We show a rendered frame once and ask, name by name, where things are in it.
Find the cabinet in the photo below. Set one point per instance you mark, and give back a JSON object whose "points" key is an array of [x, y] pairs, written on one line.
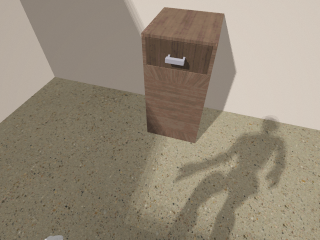
{"points": [[175, 99]]}

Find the drawer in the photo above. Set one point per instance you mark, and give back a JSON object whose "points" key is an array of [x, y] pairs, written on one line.
{"points": [[197, 56]]}

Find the handle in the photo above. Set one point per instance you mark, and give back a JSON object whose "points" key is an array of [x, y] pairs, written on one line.
{"points": [[175, 61]]}

